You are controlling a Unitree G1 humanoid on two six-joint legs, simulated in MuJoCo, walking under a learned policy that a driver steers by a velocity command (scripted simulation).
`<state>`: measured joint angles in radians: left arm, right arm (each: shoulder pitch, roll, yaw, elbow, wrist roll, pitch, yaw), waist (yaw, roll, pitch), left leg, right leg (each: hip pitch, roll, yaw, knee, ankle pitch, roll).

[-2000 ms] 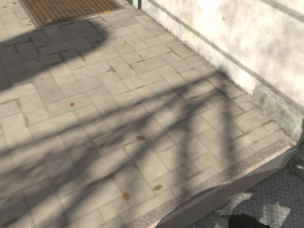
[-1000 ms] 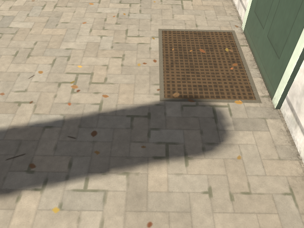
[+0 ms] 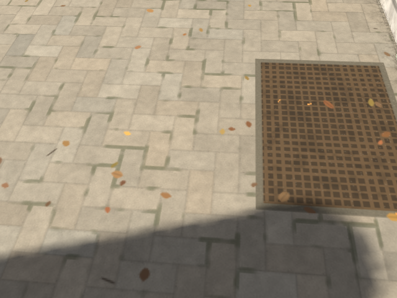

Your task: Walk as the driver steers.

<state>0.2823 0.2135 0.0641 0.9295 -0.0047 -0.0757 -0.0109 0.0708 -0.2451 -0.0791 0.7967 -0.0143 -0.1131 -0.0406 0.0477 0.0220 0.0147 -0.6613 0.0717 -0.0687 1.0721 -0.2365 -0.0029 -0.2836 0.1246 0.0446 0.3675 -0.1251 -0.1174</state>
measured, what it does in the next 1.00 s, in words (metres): walks ahead: left foot, then right foot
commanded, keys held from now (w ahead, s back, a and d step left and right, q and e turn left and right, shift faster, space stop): e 0.26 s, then no key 0.74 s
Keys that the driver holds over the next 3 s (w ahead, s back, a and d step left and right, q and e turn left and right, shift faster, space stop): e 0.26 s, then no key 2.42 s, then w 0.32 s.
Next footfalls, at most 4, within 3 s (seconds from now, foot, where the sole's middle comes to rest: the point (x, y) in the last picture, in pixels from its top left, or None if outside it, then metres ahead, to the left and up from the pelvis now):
0.26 left None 0.31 0.10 -0.78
0.62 right None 0.17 -0.12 -0.78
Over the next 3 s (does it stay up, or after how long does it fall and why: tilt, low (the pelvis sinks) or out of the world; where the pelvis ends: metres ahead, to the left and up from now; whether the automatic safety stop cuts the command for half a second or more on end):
stays up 0.27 0.00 -0.01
